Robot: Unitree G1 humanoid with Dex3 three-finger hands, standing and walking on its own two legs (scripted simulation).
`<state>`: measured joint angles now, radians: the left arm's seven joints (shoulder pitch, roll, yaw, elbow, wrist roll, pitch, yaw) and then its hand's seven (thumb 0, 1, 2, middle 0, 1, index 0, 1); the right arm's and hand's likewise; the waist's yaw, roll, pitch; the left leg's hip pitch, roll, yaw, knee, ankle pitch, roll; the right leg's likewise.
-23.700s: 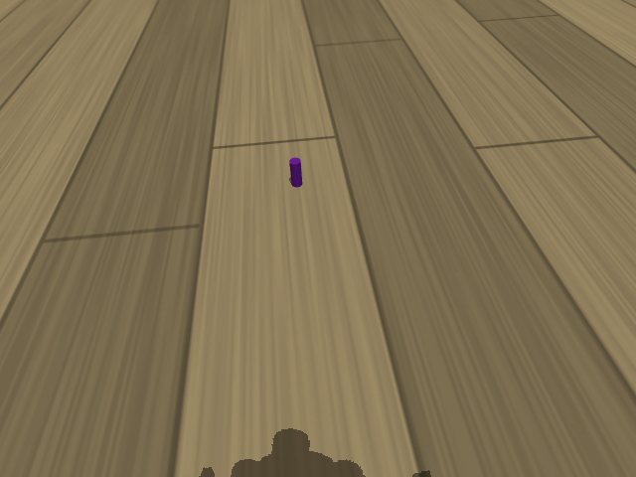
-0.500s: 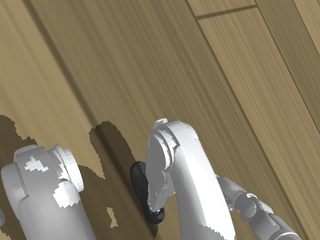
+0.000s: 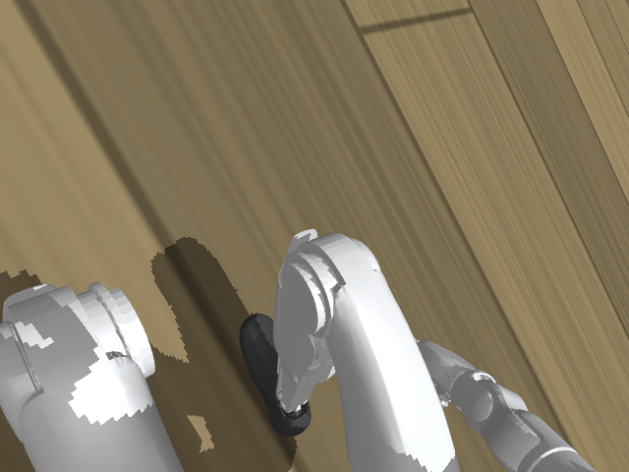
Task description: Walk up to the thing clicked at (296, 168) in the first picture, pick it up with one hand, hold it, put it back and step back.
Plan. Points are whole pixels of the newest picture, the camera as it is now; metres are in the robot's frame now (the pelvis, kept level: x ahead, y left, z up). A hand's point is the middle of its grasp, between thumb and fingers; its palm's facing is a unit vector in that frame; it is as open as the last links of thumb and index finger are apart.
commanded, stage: lower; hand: left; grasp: from the side
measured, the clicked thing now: out of the picture +0.42 +0.33 -0.20
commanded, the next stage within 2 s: loosen in 0.06 s
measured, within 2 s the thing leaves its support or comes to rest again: rests again in 0.36 s
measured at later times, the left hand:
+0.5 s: hand out of the picture +0.43 +0.32 -0.17, palm faces +0.49 -0.87 +0.02, open 9.5 cm
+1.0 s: hand out of the picture +0.43 +0.35 -0.16, palm faces +0.53 -0.85 +0.02, open 17.1 cm
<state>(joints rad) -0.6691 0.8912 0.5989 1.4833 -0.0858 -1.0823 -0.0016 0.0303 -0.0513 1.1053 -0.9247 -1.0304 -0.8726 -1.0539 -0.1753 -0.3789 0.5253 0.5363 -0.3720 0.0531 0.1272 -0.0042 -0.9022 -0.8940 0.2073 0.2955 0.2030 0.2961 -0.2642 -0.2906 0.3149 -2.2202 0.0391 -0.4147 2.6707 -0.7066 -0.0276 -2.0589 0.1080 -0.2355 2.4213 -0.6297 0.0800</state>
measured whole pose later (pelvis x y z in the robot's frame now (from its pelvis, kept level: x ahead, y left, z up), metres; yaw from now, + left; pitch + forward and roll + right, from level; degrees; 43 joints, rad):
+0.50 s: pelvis +0.00 +0.00 +0.00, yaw -1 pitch +10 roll -18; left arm -0.67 0.90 0.59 1.49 -0.09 -1.10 0.01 0.00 -0.12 0.64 -0.80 -0.75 -0.78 -0.74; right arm -0.19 -0.38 0.55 0.52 -0.38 0.05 0.12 0.00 -0.92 -0.89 0.21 0.30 0.20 0.30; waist -0.26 -0.31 0.32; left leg -2.21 0.05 -0.43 2.68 -0.71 -0.02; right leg -2.04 0.12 -0.25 2.41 -0.62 0.08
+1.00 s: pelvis +0.00 +0.00 +0.00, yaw -1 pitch +11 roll -19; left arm -0.66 0.92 0.65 1.38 -0.08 -1.06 -0.01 -0.01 -0.53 0.10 -0.14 -0.09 -0.13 -0.09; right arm -0.17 -0.37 0.53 0.51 -0.37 0.06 0.12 0.00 -0.91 -0.90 0.21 0.30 0.20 0.30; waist -0.24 -0.30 0.32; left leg -2.21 0.05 -0.43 2.67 -0.71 -0.01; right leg -2.04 0.11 -0.25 2.40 -0.62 0.07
